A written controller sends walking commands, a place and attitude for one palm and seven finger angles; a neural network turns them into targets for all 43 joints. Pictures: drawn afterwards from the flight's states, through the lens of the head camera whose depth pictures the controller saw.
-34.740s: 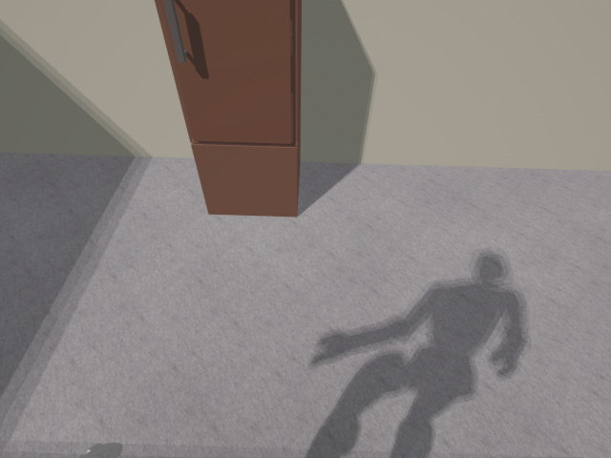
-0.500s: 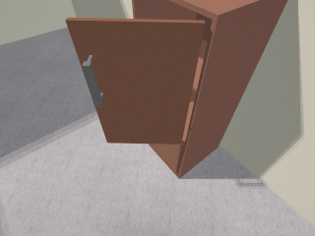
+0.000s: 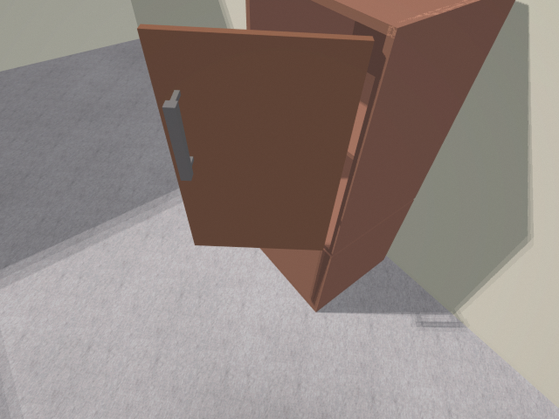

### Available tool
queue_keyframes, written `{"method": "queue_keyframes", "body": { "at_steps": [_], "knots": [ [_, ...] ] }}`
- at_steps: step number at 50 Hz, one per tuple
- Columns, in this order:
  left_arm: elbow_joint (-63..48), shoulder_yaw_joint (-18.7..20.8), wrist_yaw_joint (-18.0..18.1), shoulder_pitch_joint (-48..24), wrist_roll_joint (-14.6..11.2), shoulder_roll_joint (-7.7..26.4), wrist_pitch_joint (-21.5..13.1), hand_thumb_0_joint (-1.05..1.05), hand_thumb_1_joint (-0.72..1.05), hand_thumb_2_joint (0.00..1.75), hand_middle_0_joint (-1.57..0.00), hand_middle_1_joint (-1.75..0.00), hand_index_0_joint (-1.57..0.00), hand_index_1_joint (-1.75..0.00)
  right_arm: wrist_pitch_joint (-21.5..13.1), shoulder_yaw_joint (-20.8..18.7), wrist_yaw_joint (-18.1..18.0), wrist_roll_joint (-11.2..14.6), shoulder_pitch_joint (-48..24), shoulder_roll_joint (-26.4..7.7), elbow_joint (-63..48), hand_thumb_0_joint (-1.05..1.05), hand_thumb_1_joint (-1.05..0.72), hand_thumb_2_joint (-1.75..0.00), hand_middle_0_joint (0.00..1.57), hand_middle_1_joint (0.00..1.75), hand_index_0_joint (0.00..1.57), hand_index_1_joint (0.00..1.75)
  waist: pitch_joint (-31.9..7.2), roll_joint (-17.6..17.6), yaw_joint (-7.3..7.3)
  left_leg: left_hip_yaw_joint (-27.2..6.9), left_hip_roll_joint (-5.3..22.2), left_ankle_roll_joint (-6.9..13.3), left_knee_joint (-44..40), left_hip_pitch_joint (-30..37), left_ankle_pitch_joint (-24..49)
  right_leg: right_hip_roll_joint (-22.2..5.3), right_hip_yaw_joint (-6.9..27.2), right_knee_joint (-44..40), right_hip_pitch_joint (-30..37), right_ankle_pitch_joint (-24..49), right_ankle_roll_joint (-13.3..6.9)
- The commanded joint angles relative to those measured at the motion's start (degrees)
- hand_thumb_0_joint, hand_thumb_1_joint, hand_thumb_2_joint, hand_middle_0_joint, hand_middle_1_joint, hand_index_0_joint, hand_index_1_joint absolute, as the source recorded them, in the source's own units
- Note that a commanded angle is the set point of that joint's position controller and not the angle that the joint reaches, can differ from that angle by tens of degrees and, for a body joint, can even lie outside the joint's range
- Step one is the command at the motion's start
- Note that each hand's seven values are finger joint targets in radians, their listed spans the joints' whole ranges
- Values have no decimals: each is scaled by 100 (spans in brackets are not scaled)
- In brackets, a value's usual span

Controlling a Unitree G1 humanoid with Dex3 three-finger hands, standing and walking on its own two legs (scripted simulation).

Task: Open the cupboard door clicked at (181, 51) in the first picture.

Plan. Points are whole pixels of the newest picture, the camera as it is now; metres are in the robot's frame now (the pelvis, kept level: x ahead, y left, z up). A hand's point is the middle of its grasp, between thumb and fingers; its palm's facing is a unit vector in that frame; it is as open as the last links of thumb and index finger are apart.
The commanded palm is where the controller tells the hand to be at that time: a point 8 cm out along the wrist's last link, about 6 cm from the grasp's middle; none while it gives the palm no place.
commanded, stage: shuffle to correct the standing spot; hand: left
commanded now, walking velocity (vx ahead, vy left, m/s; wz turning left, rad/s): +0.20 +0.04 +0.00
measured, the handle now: (181, 137) +0.58 +0.23 +0.07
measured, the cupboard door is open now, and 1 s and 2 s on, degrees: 51 51 51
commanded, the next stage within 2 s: come to a stop and stand still in 0.02 s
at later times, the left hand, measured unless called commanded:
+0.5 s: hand out of the picture +0.06 +0.18 -0.18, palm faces -0.01 -0.97 -0.24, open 7.3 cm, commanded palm none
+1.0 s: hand out of the picture -0.01 +0.15 -0.17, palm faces +0.00 -0.98 -0.19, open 7.3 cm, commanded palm none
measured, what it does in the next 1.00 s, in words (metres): stands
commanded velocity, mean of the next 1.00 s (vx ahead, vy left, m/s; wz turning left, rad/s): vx -0.02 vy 0.00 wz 0.00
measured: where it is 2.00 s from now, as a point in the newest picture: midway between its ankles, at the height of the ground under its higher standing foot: outside the picture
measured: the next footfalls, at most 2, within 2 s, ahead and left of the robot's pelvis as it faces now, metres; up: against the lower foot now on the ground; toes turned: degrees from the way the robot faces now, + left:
none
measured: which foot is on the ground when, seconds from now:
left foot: down 0.00-1.00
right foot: down 0.00-1.00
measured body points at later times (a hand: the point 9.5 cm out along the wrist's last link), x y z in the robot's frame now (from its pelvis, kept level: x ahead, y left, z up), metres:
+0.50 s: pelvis +0.03 -0.01 +0.00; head +0.06 -0.01 +0.44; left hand +0.06 +0.23 -0.16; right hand +0.08 -0.25 -0.16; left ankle +0.04 +0.11 -0.73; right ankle -0.06 -0.13 -0.73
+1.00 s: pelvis +0.00 -0.02 +0.01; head +0.01 -0.02 +0.45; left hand -0.01 +0.21 -0.16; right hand +0.01 -0.26 -0.15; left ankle +0.04 +0.11 -0.73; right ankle -0.06 -0.13 -0.73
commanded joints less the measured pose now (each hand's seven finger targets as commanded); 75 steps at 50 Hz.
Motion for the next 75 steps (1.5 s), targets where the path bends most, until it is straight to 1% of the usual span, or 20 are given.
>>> {"method": "queue_keyframes", "body": {
  "at_steps": [1, 4, 7, 8, 9, 11, 12, 13, 18, 20, 26, 36, 50, 51, 52, 54, 59, 62, 66, 75],
  "knots": [
    [-115, 164, -33, 436, -8, 550, -87, 0, 90, 90, -20, -30, -20, -30, -80, -172, 23, 2, 121, -647, -267, 0, -90, -90, 20, 30, 20, 30, 551, 144, -16, -630, 315, 166, -587, 143, -1629, -281, 504, -823, -1131, -1238, -461],
    [-58, 206, -49, 555, -7, 580, -130, 0, 90, 90, -20, -30, -20, -30, -118, -169, 35, 8, 147, -573, -296, 0, -90, -90, 20, 30, 20, 30, 664, -98, 5, -443, 214, 162, -180, -44, -1327, -410, 677, -889, -1036, -1109, -572],
    [16, 249, -33, 627, -14, 597, -166, 0, 90, 90, -20, -30, -20, -30, -215, -137, 21, 19, 207, -477, -302, 0, -90, -90, 20, 30, 20, 30, 555, -304, -29, -170, 105, 133, 198, 0, -423, -554, 689, -691, -796, 61, -613],
    [20, 246, -12, 633, -6, 529, -162, 0, 90, 90, -20, -30, -20, -30, -233, -119, -7, 27, 253, -474, -261, 0, -90, -90, 20, 30, 20, 30, 503, -285, -48, -220, 206, 159, 116, 228, 195, -430, 474, -448, -784, 773, -519],
    [30, 218, 15, 618, -8, 407, -159, 0, 90, 90, -20, -30, -20, -30, -261, -114, -44, 36, 419, -560, -157, 0, -90, -90, 20, 30, 20, 30, 269, 186, -107, -443, 402, 231, -9, 700, 1164, -275, 160, 8, -860, 1381, -409],
    [61, 163, 84, 661, -41, 209, -155, 0, 90, 90, -20, -30, -20, -30, -274, -141, -145, 53, 741, -751, 15, 0, -90, -90, 20, 30, 20, 30, -241, 903, -102, -1006, 971, 578, -184, 1405, 3343, -23, -300, 605, -935, 937, -176],
    [93, 145, 115, 709, -68, 147, -146, 0, 90, 90, -20, -30, -20, -30, -263, -144, -187, 79, 599, -743, 17, 0, -90, -90, 20, 30, 20, 30, -227, 1021, -1, -1056, 1080, 663, -219, 1392, 4021, -45, -266, 466, -885, 604, -136],
    [103, 157, 134, 676, -70, 219, -152, 0, 90, 90, -20, -30, -20, -30, -259, -152, -218, 100, 406, -742, -30, 0, -90, -90, 20, 30, 20, 30, -86, 771, 57, -936, 1007, 623, -128, 1213, 4433, -117, -171, 160, -698, 907, -143],
    [-62, 272, 187, 541, -42, 456, -137, 0, 90, 90, -20, -30, -20, -30, -184, -266, -231, 95, 174, -595, -172, 0, -90, -90, 20, 30, 20, 30, -455, 109, -16, -413, 625, 260, 174, 1192, 4004, -405, 15, 153, -322, 3600, -175],
    [-189, 297, 190, 491, -41, 453, -110, 0, 90, 90, -20, -30, -20, -30, -132, -295, -216, 70, 167, -592, -230, 0, -90, -90, 20, 30, 20, 30, -712, 12, -13, -369, 623, 236, 223, 1174, 3571, -429, 59, 230, -283, 3632, -181],
    [-458, 320, 164, 207, -13, 603, -85, 0, 90, 90, -20, -30, -20, -30, -77, -279, -136, 34, -96, -479, -417, 0, -90, -90, 20, 30, 20, 30, -624, -111, 12, -289, 445, 80, 175, 677, 2079, -575, 285, 9, -165, 3489, -301],
    [-499, 213, 37, -289, -37, 643, -72, 0, 90, 90, -20, -30, -20, -30, -24, -194, -35, 18, -265, -594, -326, 0, -90, -90, 20, 30, 20, 30, 389, 4, -46, -533, 410, -2, -637, 609, 107, -412, 374, -1022, -1052, 305, -299],
    [4, 156, 23, 181, -71, 489, -166, 0, 90, 90, -20, -30, -20, -30, -141, -118, -87, 62, 66, -592, 88, 0, -90, -90, 20, 30, 20, 30, 10, 136, -5, -538, 531, 27, -792, 939, 796, -373, 247, -1067, -544, 1114, -289],
    [146, 88, 271, 493, 19, 323, -255, 0, 90, 90, -20, -30, -20, -30, -168, -106, -49, 74, -297, -599, -277, 0, -90, -90, 20, 30, 20, 30, 448, 427, 58, -384, 519, -133, 444, 484, 986, -715, 739, -1247, -852, 2906, -163],
    [-144, 110, 215, 125, -14, 674, -323, 0, 90, 90, -20, -30, -20, -30, -71, -68, 25, 57, 102, -247, -365, 0, -90, -90, 20, 30, 20, 30, 213, 209, -310, -418, 293, -108, 319, 381, -260, -899, 720, -1221, -873, 1786, -398],
    [-267, 143, 162, -153, -29, 612, -328, 0, 90, 90, -20, -30, -20, -30, -49, -81, 41, 3, 373, -376, -401, 0, -90, -90, 20, 30, 20, 30, 13, 293, -345, -440, 310, -62, 158, 568, 74, -570, 326, -869, -893, 862, -523],
    [-197, 134, 119, 241, -49, 309, -191, 0, 90, 90, -20, -30, -20, -30, -119, -92, -32, 0, 369, -568, -463, 0, -90, -90, 20, 30, 20, 30, 79, 398, -111, -785, 553, 171, -223, 267, 623, -174, 12, -338, -677, 510, -392],
    [-226, 144, 109, 238, -45, 280, -149, 0, 90, 90, -20, -30, -20, -30, -107, -109, -38, 2, 296, -566, -464, 0, -90, -90, 20, 30, 20, 30, 262, 113, -89, -826, 512, 177, -415, 78, 66, -173, 45, -367, -807, 190, -378],
    [-261, 177, 110, 229, -47, 338, -144, 0, 90, 90, -20, -30, -20, -30, -152, -115, -50, -4, 302, -582, -396, 0, -90, -90, 20, 30, 20, 30, -7, 194, -54, -801, 536, 206, -461, 320, 471, -213, -10, -254, -680, 509, -327],
    [-300, 195, 84, 101, -38, 505, -140, 0, 90, 90, -20, -30, -20, -30, -158, -119, -49, 10, 120, -586, -327, 0, -90, -90, 20, 30, 20, 30, 56, 71, -44, -604, 447, 140, -441, 431, 609, -334, 126, -480, -670, 871, -303]
  ]
}}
